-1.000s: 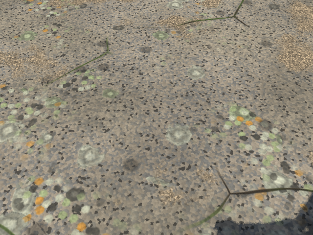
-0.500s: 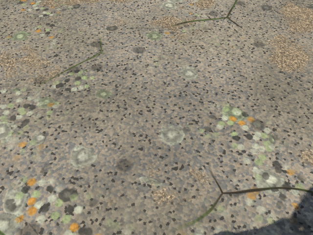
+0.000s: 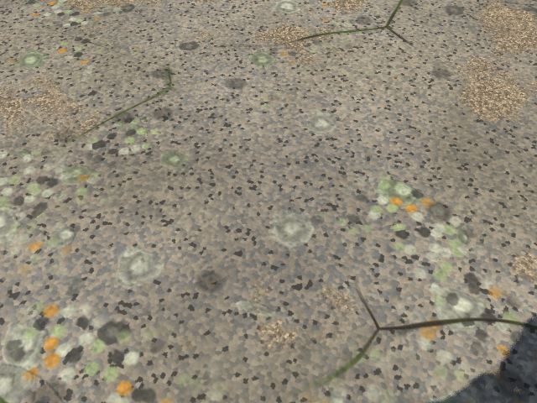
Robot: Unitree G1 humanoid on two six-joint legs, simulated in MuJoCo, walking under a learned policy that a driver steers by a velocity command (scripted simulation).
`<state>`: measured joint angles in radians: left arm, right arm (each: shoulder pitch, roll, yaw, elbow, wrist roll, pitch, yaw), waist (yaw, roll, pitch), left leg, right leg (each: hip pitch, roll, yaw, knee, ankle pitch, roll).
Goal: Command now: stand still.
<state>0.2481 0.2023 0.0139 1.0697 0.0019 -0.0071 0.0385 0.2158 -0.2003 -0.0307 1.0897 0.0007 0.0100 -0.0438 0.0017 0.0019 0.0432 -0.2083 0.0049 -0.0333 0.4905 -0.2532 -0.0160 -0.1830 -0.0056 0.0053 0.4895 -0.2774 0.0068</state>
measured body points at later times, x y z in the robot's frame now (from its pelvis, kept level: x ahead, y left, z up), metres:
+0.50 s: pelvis +0.07 +0.03 +0.00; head +0.07 +0.04 +0.45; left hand +0.09 +0.28 -0.15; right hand +0.03 -0.22 -0.15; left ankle +0.02 +0.12 -0.74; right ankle +0.01 -0.11 -0.67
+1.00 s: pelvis +0.34 -0.03 +0.00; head +0.36 -0.04 +0.45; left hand +0.43 +0.23 -0.13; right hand +0.38 -0.30 -0.14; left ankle +0.26 +0.11 -0.64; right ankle +0.39 -0.11 -0.74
